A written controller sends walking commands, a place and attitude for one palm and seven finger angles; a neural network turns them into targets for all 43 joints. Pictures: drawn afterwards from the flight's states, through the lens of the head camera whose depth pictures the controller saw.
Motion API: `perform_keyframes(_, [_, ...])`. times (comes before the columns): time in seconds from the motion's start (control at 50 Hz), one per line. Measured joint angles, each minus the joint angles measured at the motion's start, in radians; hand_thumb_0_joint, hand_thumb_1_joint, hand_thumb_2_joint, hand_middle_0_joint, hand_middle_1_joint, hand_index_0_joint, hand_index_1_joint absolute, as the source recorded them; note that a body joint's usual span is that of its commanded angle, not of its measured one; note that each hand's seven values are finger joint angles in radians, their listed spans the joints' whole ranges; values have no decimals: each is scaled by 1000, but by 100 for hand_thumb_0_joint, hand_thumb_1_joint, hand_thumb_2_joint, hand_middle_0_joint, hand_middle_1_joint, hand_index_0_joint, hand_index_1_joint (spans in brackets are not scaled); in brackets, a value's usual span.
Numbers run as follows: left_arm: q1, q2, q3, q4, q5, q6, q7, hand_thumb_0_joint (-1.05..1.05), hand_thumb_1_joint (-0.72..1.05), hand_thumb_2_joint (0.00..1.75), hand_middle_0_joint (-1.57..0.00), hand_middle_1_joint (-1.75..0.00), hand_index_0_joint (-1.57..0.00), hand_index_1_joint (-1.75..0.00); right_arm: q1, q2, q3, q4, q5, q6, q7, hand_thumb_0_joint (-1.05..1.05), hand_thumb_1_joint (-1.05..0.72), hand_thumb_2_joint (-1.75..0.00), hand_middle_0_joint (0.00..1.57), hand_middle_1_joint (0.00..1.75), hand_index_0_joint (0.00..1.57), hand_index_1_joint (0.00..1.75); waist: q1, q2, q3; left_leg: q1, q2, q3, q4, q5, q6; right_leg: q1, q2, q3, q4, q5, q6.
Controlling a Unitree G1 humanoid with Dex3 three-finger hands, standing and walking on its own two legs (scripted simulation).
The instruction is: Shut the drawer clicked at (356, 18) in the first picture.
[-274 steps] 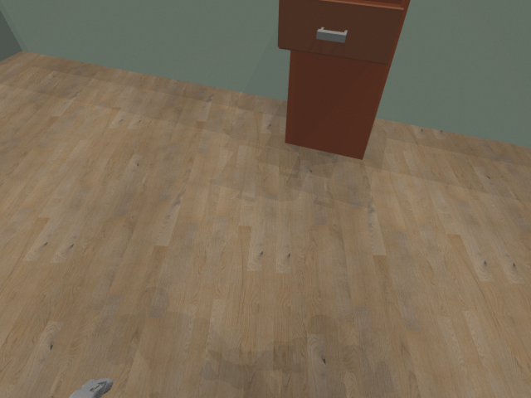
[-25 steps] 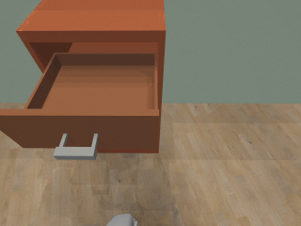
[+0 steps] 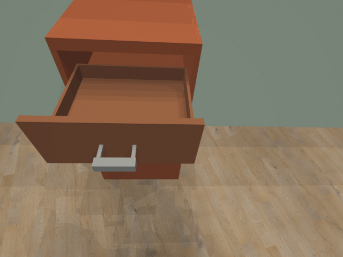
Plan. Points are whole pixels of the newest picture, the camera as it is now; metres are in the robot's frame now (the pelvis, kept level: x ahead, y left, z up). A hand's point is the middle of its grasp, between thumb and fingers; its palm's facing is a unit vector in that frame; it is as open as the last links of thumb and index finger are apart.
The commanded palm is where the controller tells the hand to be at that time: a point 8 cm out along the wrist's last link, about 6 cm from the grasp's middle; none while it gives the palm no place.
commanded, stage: come to a stop and stand still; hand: left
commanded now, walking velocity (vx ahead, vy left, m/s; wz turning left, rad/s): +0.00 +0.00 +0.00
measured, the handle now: (116, 156) +0.34 +0.17 +0.02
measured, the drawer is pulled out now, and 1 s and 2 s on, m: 0.30 0.30 0.29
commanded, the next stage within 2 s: look again from close up in 0.58 s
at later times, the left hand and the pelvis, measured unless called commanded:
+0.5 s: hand out of the picture -0.07 +0.11 -0.18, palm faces +0.04 -0.99 -0.14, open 7.4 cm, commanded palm none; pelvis -0.03 -0.03 +0.00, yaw +0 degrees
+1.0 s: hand out of the picture +0.01 +0.13 -0.19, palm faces +0.04 -0.98 -0.19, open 7.4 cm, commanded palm none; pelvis +0.01 -0.03 -0.01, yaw +1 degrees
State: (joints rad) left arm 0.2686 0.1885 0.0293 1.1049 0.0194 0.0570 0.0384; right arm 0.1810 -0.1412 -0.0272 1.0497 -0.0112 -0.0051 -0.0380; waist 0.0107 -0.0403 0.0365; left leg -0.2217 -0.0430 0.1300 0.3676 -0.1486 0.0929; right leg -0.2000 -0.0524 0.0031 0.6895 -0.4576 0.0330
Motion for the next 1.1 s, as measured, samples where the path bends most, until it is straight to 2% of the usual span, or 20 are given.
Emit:
perform_keyframes(0.08, [3,-14,-9,4,0,-20,2,0,91,90,-19,-30,-20,-30,26,-7,-3,35,3,7,8,0,-93,-89,20,30,20,30,-4,-2,-11,-17,-17,19,4,15,-9,83,-9,-13,-219,110,-21])
perform_keyframes(0.16, [16,-52,-24,19,-1,-36,1,0,91,90,-19,-30,-20,-30,63,-27,-7,74,5,19,14,0,-93,-89,20,30,20,30,-19,56,-16,-12,4,-1,-3,30,-38,106,15,-31,-265,148,-21])
perform_keyframes(0.22, [39,-63,-31,28,-7,-45,3,0,90,90,-20,-30,-20,-30,96,-22,0,100,3,22,19,1,-93,-89,20,30,20,30,-28,65,-21,-8,18,-6,3,35,-43,116,29,-36,-271,157,-28])
perform_keyframes(0.34, [61,-70,-32,39,-10,-40,5,0,90,90,-20,-30,-20,-30,157,13,12,134,2,25,21,1,-92,-89,20,30,20,30,-39,37,-22,-17,36,-12,24,31,-48,107,47,-39,-250,150,-44])
perform_keyframes(0.5, [78,-99,-34,34,-11,-50,5,0,90,90,-20,-30,-20,-30,186,38,11,152,0,25,13,1,-91,-89,20,30,20,30,-30,32,-8,-44,42,-23,21,42,-56,78,55,-48,-244,152,-56])
perform_keyframes(0.68, [110,-114,-36,56,-12,-59,12,0,90,90,-20,-30,-20,-30,149,51,14,140,5,7,8,1,-91,-89,20,30,20,30,-21,42,-9,-36,50,-24,30,26,-66,92,63,-47,-249,142,-66])
perform_keyframes(0.74, [121,-119,-49,35,2,-81,16,0,90,90,-20,-30,-20,-30,136,35,21,89,-2,9,28,1,-91,-89,20,30,20,30,-24,76,-12,-98,73,-57,132,-30,-80,83,91,-65,-250,139,-71])
perform_keyframes(0.82, [118,-109,-48,8,-1,-94,14,0,90,90,-20,-30,-20,-30,132,4,23,52,-12,8,29,3,-93,-89,20,30,20,30,-32,89,-10,-126,71,-76,210,-78,-66,77,92,-79,-205,98,-72])
perform_keyframes(0.98, [61,-66,-40,-41,-6,-93,19,0,90,90,-20,-30,-20,-30,105,-19,36,38,-6,-13,15,3,-94,-89,20,30,20,30,-15,47,-11,-85,46,-47,210,-116,-54,96,61,-54,-171,50,-57])
perform_keyframes(1.1, [26,-29,-38,-62,-7,-84,20,1,91,90,-20,-30,-20,-30,62,-23,42,32,-3,-16,15,2,-94,-89,20,30,20,30,-12,16,-2,-65,40,-35,194,-123,-52,112,54,-43,-185,46,-51])
